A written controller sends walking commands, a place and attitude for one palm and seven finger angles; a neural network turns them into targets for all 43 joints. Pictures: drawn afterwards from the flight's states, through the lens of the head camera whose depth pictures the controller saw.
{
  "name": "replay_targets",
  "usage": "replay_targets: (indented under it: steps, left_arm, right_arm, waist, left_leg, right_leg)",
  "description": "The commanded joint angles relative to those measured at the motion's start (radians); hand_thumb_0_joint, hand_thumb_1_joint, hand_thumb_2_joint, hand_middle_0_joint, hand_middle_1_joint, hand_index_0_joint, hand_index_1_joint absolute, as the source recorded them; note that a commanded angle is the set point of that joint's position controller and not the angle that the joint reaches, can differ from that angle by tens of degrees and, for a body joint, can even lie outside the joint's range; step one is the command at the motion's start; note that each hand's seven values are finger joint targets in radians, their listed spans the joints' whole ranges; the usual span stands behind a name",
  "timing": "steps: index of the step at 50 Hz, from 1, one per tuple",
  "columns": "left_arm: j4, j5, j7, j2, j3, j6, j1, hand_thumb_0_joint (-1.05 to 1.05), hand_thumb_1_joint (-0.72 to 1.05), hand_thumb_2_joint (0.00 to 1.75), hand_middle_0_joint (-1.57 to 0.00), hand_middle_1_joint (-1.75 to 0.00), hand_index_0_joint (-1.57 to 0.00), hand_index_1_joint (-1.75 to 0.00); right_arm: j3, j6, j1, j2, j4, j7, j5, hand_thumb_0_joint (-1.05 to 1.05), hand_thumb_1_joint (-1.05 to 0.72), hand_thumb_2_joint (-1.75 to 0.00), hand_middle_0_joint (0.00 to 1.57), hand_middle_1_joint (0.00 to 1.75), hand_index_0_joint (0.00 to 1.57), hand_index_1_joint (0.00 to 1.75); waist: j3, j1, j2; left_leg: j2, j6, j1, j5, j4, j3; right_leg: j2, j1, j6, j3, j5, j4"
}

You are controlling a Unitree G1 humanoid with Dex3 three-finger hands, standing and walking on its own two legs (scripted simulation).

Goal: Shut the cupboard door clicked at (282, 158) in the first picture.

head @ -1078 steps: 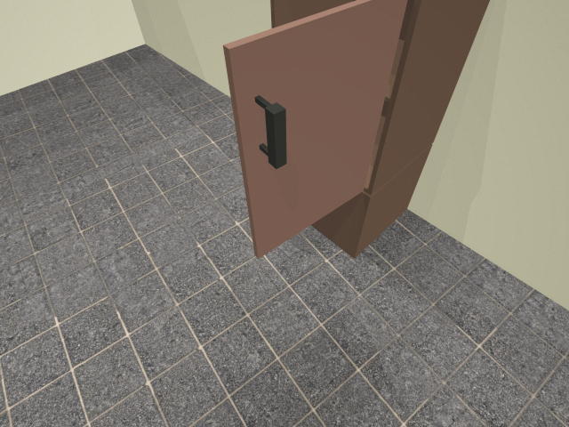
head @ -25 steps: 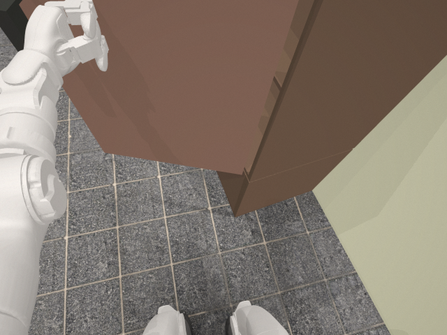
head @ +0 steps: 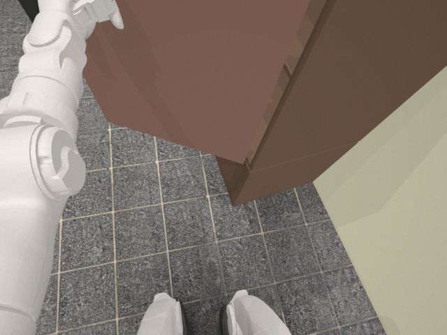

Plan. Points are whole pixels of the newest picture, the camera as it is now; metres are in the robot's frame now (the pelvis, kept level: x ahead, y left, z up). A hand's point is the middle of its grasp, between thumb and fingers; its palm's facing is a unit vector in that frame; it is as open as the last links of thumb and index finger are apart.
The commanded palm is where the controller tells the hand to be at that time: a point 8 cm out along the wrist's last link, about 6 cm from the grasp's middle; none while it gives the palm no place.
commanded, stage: pull the fist back off the door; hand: left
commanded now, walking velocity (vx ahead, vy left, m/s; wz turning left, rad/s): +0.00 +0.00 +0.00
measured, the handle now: out of the picture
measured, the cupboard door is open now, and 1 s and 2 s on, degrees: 55 53 53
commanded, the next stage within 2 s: draw the hand back to the body in 0.76 s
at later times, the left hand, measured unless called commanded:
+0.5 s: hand (108, 19) +0.56 +0.09 +0.16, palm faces +0.08 -1.00 -0.04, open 3.1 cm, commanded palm +0.51 +0.13 +0.16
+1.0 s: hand (113, 40) +0.51 +0.08 +0.17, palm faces +0.10 -0.99 +0.04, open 3.1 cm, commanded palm +0.45 +0.15 +0.17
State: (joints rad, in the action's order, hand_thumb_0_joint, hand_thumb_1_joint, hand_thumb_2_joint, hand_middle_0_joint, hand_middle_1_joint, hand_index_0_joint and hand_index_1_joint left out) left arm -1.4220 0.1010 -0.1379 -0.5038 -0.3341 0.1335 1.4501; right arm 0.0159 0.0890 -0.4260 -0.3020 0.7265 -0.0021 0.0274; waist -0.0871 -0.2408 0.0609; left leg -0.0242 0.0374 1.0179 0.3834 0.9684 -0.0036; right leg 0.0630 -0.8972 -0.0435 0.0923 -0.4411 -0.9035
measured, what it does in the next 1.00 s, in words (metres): stands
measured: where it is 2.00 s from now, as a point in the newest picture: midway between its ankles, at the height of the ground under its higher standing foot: outside the picture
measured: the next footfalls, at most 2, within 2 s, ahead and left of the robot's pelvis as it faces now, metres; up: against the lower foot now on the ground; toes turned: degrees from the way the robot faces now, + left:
none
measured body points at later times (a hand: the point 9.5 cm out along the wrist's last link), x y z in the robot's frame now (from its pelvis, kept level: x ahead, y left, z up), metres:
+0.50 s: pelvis +0.02 -0.02 +0.03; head +0.12 -0.02 +0.47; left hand +0.55 +0.15 +0.16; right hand -0.04 -0.27 -0.09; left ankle +0.03 +0.09 -0.68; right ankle -0.02 -0.10 -0.68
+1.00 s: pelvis +0.01 -0.01 +0.03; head +0.07 -0.02 +0.48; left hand +0.49 +0.14 +0.17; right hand +0.05 -0.26 -0.10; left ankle +0.03 +0.09 -0.68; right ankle -0.02 -0.10 -0.68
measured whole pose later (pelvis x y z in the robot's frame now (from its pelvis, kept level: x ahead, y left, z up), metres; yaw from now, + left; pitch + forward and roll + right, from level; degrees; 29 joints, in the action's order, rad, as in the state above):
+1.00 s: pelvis +0.01 -0.01 +0.03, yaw +0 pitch +13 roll +0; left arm -1.11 0.07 0.10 -0.22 -0.29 0.30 0.95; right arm 0.01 0.01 -0.35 -0.24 0.66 0.04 0.00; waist -0.11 -0.12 0.05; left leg -0.01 0.03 0.67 0.34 0.78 0.05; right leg 0.05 -0.60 -0.05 0.03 -0.41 -0.78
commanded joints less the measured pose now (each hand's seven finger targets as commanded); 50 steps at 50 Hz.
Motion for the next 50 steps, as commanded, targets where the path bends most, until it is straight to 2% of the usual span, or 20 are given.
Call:
replay_targets:
  steps: [1,3,5,7,11,14,18,21,23,25,27,30,32,34,36,40,44,47,49,50]
  left_arm:
    - [0.299,-0.126,0.316,-0.1,-0.037,0.1,0.529,0.0,0.9,0.9,-1.3,-1.5,-1.3,-1.5]
    - [0.339,-0.218,0.364,-0.12,-0.014,0.158,0.474,0.0,0.9,0.9,-1.3,-1.5,-1.3,-1.5]
    - [0.344,-0.235,0.344,-0.116,0.011,0.176,0.42,0.0,0.9,0.9,-1.3,-1.5,-1.3,-1.5]
    - [0.309,-0.212,0.291,-0.138,-0.001,0.155,0.372,0.0,0.9,0.9,-1.3,-1.5,-1.3,-1.5]
    - [0.324,-0.108,0.214,-0.17,-0.058,0.098,0.358,0.0,0.9,0.9,-1.3,-1.5,-1.3,-1.5]
    - [0.413,-0.065,0.218,-0.221,-0.136,0.159,0.332,0.0,0.9,0.9,-1.3,-1.5,-1.3,-1.5]
    - [0.436,-0.114,0.234,-0.14,-0.068,0.264,0.146,0.0,0.9,0.9,-1.3,-1.5,-1.3,-1.5]
    - [0.31,-0.116,0.202,-0.049,-0.004,0.204,-0.051,0.0,0.9,0.9,-1.3,-1.5,-1.3,-1.5]
    - [0.306,-0.079,0.163,-0.01,0.02,0.146,-0.09,0.0,0.9,0.9,-1.3,-1.5,-1.3,-1.5]
    - [0.384,-0.023,0.14,0.01,0.016,0.121,-0.065,0.0,0.9,0.9,-1.3,-1.5,-1.3,-1.5]
    - [0.504,0.021,0.143,0.033,0.021,0.152,0.001,0.0,0.9,0.9,-1.3,-1.5,-1.3,-1.5]
    - [0.718,0.019,0.177,0.1,0.088,0.268,0.071,0.0,0.9,0.9,-1.3,-1.5,-1.3,-1.5]
    - [0.76,-0.011,0.205,0.102,0.113,0.318,0.059,0.0,0.9,0.9,-1.3,-1.5,-1.3,-1.5]
    - [0.7,-0.036,0.217,0.162,0.163,0.312,0.009,0.0,0.9,0.9,-1.3,-1.5,-1.3,-1.5]
    - [0.619,-0.05,0.225,0.168,0.182,0.268,0.025,0.0,0.9,0.9,-1.3,-1.5,-1.3,-1.5]
    - [0.483,-0.023,0.242,0.152,0.148,0.158,0.049,0.0,0.9,0.9,-1.3,-1.5,-1.3,-1.5]
    - [0.466,-0.003,0.263,0.117,0.087,0.179,0.09,0.0,0.9,0.9,-1.3,-1.5,-1.3,-1.5]
    - [0.506,-0.031,0.257,-0.002,-0.027,0.25,-0.112,0.0,0.9,0.9,-1.3,-1.5,-1.3,-1.5]
    - [0.545,-0.052,0.233,0.002,-0.011,0.265,-0.238,0.0,0.9,0.9,-1.3,-1.5,-1.3,-1.5]
    - [0.554,-0.06,0.215,0.009,0.004,0.255,-0.298,0.0,0.9,0.9,-1.3,-1.5,-1.3,-1.5]
  right_arm:
    - [-0.054,-0.006,-0.299,-0.145,-0.03,0.062,0.049,0.0,-0.9,-0.9,0.2,0.3,0.2,0.3]
    - [-0.066,-0.017,-0.312,-0.148,-0.034,0.089,0.062,0.0,-0.9,-0.9,0.2,0.3,0.2,0.3]
    - [-0.073,-0.036,-0.313,-0.152,-0.048,0.1,0.058,0.0,-0.9,-0.9,0.2,0.3,0.2,0.3]
    - [-0.078,-0.057,-0.324,-0.162,-0.053,0.094,0.044,0.0,-0.9,-0.9,0.2,0.3,0.2,0.3]
    - [-0.074,-0.082,-0.297,-0.156,-0.082,0.065,0.008,0.0,-0.9,-0.9,0.2,0.3,0.2,0.3]
    - [-0.071,-0.072,-0.284,-0.141,-0.087,0.053,0.004,0.0,-0.9,-0.9,0.2,0.3,0.2,0.3]
    - [-0.075,-0.052,-0.269,-0.122,-0.078,0.066,0.01,0.0,-0.9,-0.9,0.2,0.3,0.2,0.3]
    - [-0.082,-0.071,-0.259,-0.13,-0.088,0.074,-0.002,0.0,-0.9,-0.9,0.2,0.3,0.2,0.3]
    - [-0.085,-0.086,-0.236,-0.136,-0.105,0.068,-0.02,0.0,-0.9,-0.9,0.2,0.3,0.2,0.3]
    - [-0.087,-0.095,-0.204,-0.136,-0.122,0.057,-0.029,0.0,-0.9,-0.9,0.2,0.3,0.2,0.3]
    - [-0.088,-0.09,-0.177,-0.13,-0.124,0.045,-0.033,0.0,-0.9,-0.9,0.2,0.3,0.2,0.3]
    - [-0.093,-0.057,-0.134,-0.108,-0.113,0.046,-0.03,0.0,-0.9,-0.9,0.2,0.3,0.2,0.3]
    - [-0.098,-0.046,-0.126,-0.109,-0.089,0.047,-0.027,0.0,-0.9,-0.9,0.2,0.3,0.2,0.3]
    - [-0.101,-0.042,-0.109,-0.104,-0.074,0.052,-0.03,0.0,-0.9,-0.9,0.2,0.3,0.2,0.3]
    - [-0.101,-0.052,-0.097,-0.11,-0.062,0.048,-0.036,0.0,-0.9,-0.9,0.2,0.3,0.2,0.3]
    - [-0.085,-0.073,-0.07,-0.117,-0.074,0.03,-0.05,0.0,-0.9,-0.9,0.2,0.3,0.2,0.3]
    - [-0.068,-0.064,-0.051,-0.112,-0.087,0.023,-0.04,0.0,-0.9,-0.9,0.2,0.3,0.2,0.3]
    - [-0.068,-0.059,-0.049,-0.113,-0.12,0.031,-0.029,0.0,-0.9,-0.9,0.2,0.3,0.2,0.3]
    - [-0.065,-0.063,-0.038,-0.104,-0.148,0.037,-0.031,0.0,-0.9,-0.9,0.2,0.3,0.2,0.3]
    - [-0.066,-0.067,-0.036,-0.103,-0.16,0.039,-0.034,0.0,-0.9,-0.9,0.2,0.3,0.2,0.3]
  waist:
    - [-0.595,-0.058,0.148]
    - [-0.626,-0.043,0.17]
    - [-0.633,-0.033,0.153]
    - [-0.623,-0.028,0.106]
    - [-0.592,-0.005,0.01]
    - [-0.587,0.027,0.0]
    - [-0.517,0.053,0.04]
    - [-0.394,0.055,-0.066]
    - [-0.375,0.067,-0.08]
    - [-0.391,0.079,-0.087]
    - [-0.413,0.079,-0.055]
    - [-0.488,0.082,0.064]
    - [-0.502,0.08,0.083]
    - [-0.464,0.074,0.053]
    - [-0.417,0.056,0.009]
    - [-0.345,0.054,-0.084]
    - [-0.377,0.071,-0.08]
    - [-0.47,0.157,-0.068]
    - [-0.471,0.184,-0.059]
    - [-0.443,0.187,-0.091]
  left_leg:
    - [-0.013,-0.005,-0.583,-0.462,-0.001,-0.12]
    - [-0.015,-0.012,-0.623,-0.528,0.003,-0.121]
    - [-0.008,-0.01,-0.626,-0.511,-0.021,-0.101]
    - [0.003,-0.003,-0.61,-0.486,-0.053,-0.089]
    - [0.023,0.01,-0.529,-0.388,-0.117,-0.046]
    - [0.028,0.011,-0.523,-0.38,-0.138,-0.03]
    - [0.028,0.009,-0.573,-0.427,-0.136,-0.022]
    - [0.032,0.013,-0.515,-0.373,-0.173,-0.002]
    - [0.039,0.013,-0.526,-0.359,-0.196,0.011]
    - [0.046,0.013,-0.545,-0.352,-0.211,0.015]
    - [0.049,0.013,-0.595,-0.366,-0.209,0.014]
    - [0.039,0.007,-0.75,-0.448,-0.179,-0.012]
    - [0.031,0.003,-0.792,-0.481,-0.157,-0.028]
    - [0.023,0.0,-0.799,-0.465,-0.164,-0.036]
    - [0.024,0.001,-0.771,-0.407,-0.178,-0.034]
    - [0.032,0.004,-0.683,-0.318,-0.215,-0.029]
    - [0.036,0.002,-0.665,-0.329,-0.212,-0.035]
    - [0.042,0.0,-0.664,-0.388,-0.208,-0.027]
    - [0.04,0.002,-0.658,-0.41,-0.219,-0.008]
    - [0.042,0.007,-0.638,-0.399,-0.228,0.003]
  right_leg:
    - [-0.008,0.011,0.038,-0.067,0.367,0.08]
    - [0.0,0.004,0.032,-0.064,0.391,0.066]
    - [0.004,0.077,0.028,-0.067,0.42,0.086]
    - [0.007,0.166,0.027,-0.073,0.461,0.114]
    - [0.007,0.352,0.04,-0.105,0.531,0.185]
    - [-0.002,0.434,0.047,-0.126,0.593,0.204]
    - [0.0,0.382,0.04,-0.112,0.604,0.189]
    - [-0.007,0.401,0.051,-0.112,0.607,0.224]
    - [-0.013,0.437,0.056,-0.113,0.634,0.245]
    - [-0.019,0.483,0.059,-0.12,0.664,0.261]
    - [-0.019,0.495,0.053,-0.118,0.667,0.262]
    - [-0.006,0.409,0.036,-0.1,0.622,0.228]
    - [-0.005,0.355,0.032,-0.091,0.586,0.202]
    - [-0.006,0.302,0.033,-0.079,0.54,0.2]
    - [-0.01,0.284,0.038,-0.08,0.498,0.215]
    - [-0.017,0.32,0.042,-0.086,0.456,0.249]
    - [-0.022,0.351,0.037,-0.09,0.466,0.232]
    - [-0.026,0.447,0.027,-0.096,0.53,0.198]
    - [-0.028,0.482,0.029,-0.097,0.569,0.195]
    - [-0.028,0.505,0.034,-0.1,0.585,0.206]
